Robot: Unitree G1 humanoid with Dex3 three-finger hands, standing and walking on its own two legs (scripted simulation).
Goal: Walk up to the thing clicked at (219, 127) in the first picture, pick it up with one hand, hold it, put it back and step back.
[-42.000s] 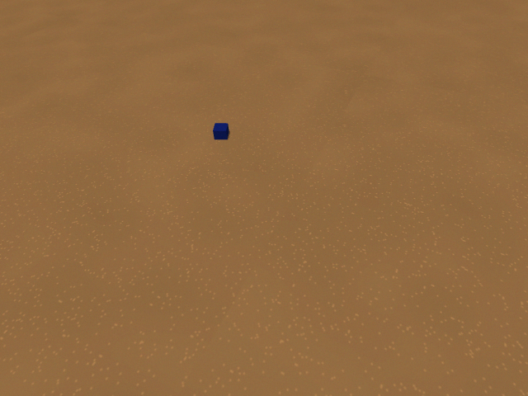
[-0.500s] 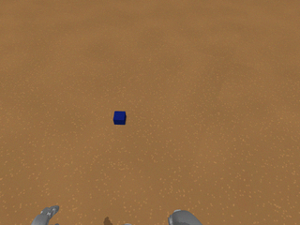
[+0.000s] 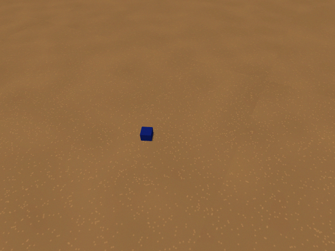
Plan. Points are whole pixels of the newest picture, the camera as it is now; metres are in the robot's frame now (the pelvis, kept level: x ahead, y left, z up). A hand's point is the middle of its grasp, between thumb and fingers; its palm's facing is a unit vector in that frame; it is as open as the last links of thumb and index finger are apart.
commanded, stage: step back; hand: left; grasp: from above
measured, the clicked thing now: (146, 133) +1.06 +0.27 -0.72
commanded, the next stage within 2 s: stand in 0.82 s
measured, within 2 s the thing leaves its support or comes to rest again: neither
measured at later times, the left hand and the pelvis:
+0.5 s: hand out of the picture +0.09 +0.25 -0.14, palm faces +0.06 -0.92 -0.38, open 7.4 cm; pelvis +0.04 -0.01 +0.01, yaw +2 degrees
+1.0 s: hand out of the picture +0.15 +0.26 -0.13, palm faces -0.02 -0.94 -0.34, open 7.4 cm; pelvis +0.06 +0.00 +0.02, yaw +0 degrees
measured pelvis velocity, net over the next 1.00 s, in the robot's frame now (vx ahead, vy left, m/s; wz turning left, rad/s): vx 0.06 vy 0.00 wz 0.00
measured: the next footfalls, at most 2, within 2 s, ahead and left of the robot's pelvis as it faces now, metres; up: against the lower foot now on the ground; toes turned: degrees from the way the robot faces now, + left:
right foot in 0.22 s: +0.08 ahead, -0.13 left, +0.00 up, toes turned +0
left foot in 0.52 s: +0.13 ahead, +0.13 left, +0.00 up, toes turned +2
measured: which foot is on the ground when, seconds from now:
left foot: down 0.00-0.24, up 0.26-0.50, down 0.52-1.00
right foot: up 0.00-0.20, down 0.22-1.00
